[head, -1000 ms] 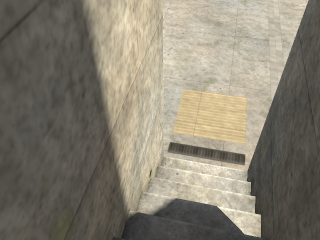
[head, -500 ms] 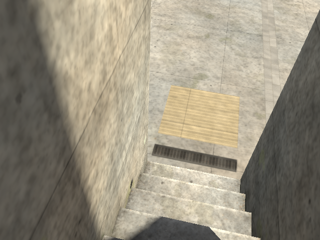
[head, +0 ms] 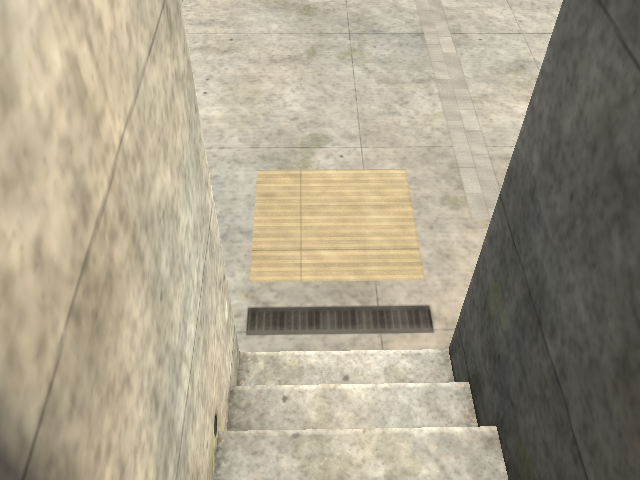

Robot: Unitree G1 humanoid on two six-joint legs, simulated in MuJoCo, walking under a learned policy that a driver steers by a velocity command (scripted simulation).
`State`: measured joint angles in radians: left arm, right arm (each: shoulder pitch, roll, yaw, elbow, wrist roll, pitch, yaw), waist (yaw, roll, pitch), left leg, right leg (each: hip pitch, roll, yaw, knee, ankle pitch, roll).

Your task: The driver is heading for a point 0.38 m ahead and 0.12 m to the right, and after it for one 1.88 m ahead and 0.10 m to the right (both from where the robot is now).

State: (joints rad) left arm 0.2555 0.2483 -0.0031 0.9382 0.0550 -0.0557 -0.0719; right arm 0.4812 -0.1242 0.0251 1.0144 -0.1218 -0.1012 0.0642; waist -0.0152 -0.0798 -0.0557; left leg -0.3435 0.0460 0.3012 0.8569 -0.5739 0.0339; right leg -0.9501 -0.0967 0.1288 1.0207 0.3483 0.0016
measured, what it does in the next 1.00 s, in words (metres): goes down: right foot 0.19 m lower, then left foot 0.19 m lower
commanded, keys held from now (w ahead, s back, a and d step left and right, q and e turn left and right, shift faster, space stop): w+e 0.26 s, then e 0.16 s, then q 0.58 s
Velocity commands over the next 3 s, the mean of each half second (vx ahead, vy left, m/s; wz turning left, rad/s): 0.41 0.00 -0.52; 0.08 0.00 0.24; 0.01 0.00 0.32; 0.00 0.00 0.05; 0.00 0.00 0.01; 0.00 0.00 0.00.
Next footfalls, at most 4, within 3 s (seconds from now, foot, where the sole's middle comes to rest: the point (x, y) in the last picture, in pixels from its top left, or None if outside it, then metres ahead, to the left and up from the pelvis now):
0.22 right None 0.23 -0.17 -0.91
0.68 left None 0.47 0.07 -1.10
1.14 right None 0.47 -0.15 -1.10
1.54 left None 0.47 0.03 -1.10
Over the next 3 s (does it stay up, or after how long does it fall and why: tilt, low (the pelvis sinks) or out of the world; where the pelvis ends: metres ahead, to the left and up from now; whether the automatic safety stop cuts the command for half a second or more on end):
stays up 0.46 -0.08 -0.35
